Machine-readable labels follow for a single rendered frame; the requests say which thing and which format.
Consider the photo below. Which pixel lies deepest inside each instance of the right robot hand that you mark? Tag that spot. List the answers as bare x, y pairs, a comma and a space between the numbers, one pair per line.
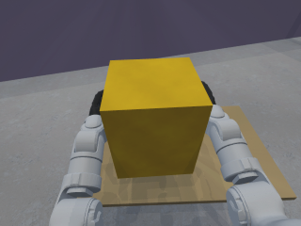
209, 92

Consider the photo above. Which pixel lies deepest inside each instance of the left robot upper arm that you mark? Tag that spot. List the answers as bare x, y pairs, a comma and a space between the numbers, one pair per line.
78, 212

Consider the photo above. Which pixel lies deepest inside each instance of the left robot forearm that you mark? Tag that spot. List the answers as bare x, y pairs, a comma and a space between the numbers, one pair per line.
84, 174

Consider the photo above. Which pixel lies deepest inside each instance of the table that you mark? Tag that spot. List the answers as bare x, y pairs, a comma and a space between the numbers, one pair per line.
205, 185

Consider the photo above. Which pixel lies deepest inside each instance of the right robot upper arm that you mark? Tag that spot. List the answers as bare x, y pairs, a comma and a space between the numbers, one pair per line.
257, 204

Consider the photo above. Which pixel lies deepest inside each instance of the right robot forearm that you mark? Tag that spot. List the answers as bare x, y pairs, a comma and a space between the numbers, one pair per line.
238, 166

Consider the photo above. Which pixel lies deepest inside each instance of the carton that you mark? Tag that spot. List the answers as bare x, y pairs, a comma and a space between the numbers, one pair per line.
155, 112

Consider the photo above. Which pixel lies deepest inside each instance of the left robot hand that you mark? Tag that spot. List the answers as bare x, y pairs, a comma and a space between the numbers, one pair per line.
96, 104

